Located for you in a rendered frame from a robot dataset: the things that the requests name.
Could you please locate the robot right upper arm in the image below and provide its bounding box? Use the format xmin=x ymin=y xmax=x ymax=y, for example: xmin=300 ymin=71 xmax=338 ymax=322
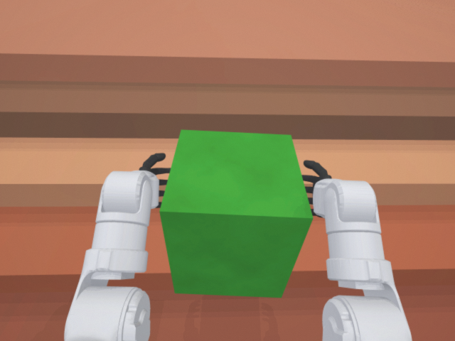
xmin=322 ymin=296 xmax=411 ymax=341

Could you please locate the left robot hand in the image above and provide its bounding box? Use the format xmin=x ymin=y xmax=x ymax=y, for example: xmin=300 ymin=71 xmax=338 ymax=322
xmin=139 ymin=153 xmax=171 ymax=208

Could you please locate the robot left forearm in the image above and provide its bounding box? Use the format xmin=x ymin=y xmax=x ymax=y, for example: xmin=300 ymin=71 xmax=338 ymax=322
xmin=64 ymin=170 xmax=159 ymax=341

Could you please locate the right robot hand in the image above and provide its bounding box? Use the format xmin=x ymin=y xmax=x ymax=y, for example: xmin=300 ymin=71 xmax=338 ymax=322
xmin=302 ymin=160 xmax=332 ymax=217

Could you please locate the robot left upper arm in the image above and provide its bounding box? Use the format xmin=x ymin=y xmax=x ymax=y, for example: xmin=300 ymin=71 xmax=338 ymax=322
xmin=65 ymin=286 xmax=150 ymax=341

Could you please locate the carton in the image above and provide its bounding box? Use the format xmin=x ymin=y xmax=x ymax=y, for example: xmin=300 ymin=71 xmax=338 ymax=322
xmin=159 ymin=130 xmax=313 ymax=298

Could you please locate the robot right forearm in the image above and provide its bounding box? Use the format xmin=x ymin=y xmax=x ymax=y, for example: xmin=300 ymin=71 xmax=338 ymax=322
xmin=313 ymin=178 xmax=412 ymax=341

